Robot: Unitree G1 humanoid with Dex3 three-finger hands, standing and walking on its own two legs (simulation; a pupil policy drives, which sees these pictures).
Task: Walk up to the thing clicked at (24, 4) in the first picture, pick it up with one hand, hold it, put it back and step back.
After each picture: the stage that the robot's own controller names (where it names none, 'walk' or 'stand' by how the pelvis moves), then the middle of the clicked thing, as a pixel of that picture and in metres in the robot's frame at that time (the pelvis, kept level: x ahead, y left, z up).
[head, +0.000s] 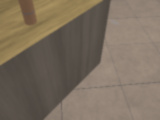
stand; (25, 1) +0.83 +0.29 +0.10
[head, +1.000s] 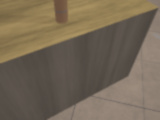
rise first; out of the picture +0.81 +0.15 +0.11
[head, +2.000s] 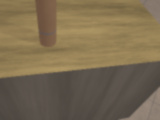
rise first; (46, 16) +0.57 +0.15 +0.13
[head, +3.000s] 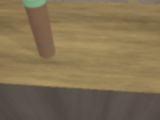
stand; (41, 29) +0.53 +0.17 +0.13
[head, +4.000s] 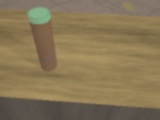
stand; (44, 43) +0.49 +0.16 +0.10
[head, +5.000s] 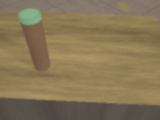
stand; (36, 43) +0.50 +0.18 +0.10
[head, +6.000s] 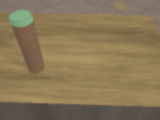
stand; (29, 45) +0.49 +0.21 +0.10
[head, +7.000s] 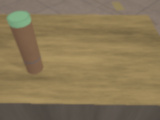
stand; (28, 46) +0.49 +0.21 +0.10
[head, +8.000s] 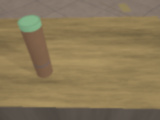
rise first; (38, 50) +0.47 +0.19 +0.10
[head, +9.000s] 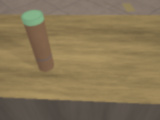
go down; (40, 44) +0.50 +0.20 +0.10
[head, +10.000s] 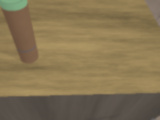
go down; (22, 32) +0.50 +0.18 +0.11
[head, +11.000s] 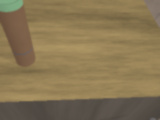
go down; (18, 34) +0.48 +0.18 +0.12
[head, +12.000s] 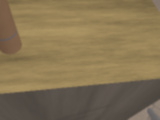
close in; out of the picture +0.49 +0.20 +0.16
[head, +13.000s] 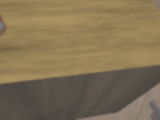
lift; out of the picture +0.55 +0.21 +0.18
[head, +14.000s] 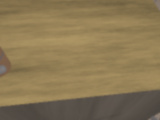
lift; out of the picture +0.41 +0.25 +0.17
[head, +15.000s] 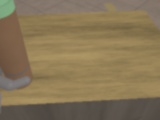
lift; (9, 49) +0.33 +0.18 +0.24
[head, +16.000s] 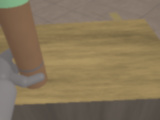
hold; (24, 45) +0.32 +0.15 +0.26
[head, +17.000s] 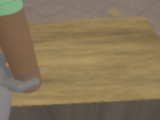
hold; (19, 50) +0.32 +0.16 +0.25
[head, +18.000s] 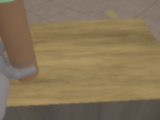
crouch; (17, 39) +0.35 +0.17 +0.26
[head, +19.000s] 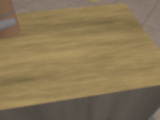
lower; out of the picture +0.49 +0.18 +0.31
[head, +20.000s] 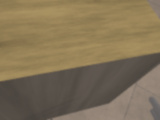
lower; out of the picture +0.55 +0.20 +0.19
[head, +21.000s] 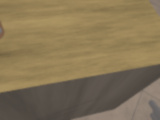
lower; out of the picture +0.53 +0.20 +0.18
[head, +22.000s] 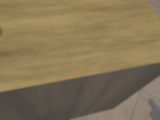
lower; out of the picture +0.53 +0.20 +0.18
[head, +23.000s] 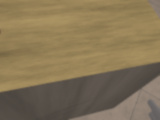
lower; out of the picture +0.53 +0.21 +0.18
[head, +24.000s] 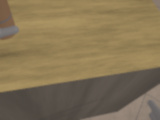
open; out of the picture +0.53 +0.18 +0.18
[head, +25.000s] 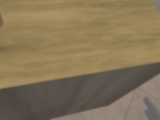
rise; out of the picture +0.54 +0.19 +0.18
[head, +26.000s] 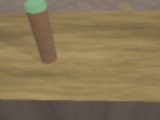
sink last; (43, 34) +0.52 +0.18 +0.14
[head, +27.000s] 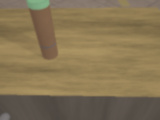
stand; (44, 30) +0.53 +0.18 +0.13
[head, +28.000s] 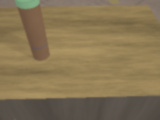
stand; (35, 30) +0.52 +0.18 +0.14
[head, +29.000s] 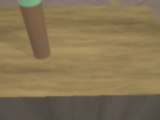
stand; (36, 29) +0.53 +0.17 +0.14
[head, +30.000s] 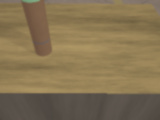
stand; (38, 25) +0.54 +0.17 +0.15
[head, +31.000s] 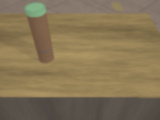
walk; (41, 36) +0.55 +0.18 +0.10
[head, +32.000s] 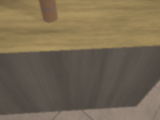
walk; out of the picture +0.70 +0.17 +0.12
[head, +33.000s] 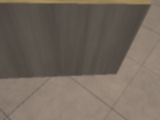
walk; out of the picture +1.03 +0.20 +0.12
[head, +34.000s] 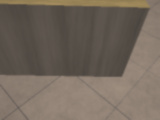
stand; out of the picture +1.17 +0.17 +0.11
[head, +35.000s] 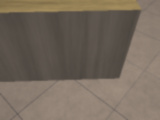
stand; out of the picture +1.16 +0.20 +0.10
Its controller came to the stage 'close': yes
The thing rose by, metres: 0.22
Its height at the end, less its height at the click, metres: +0.00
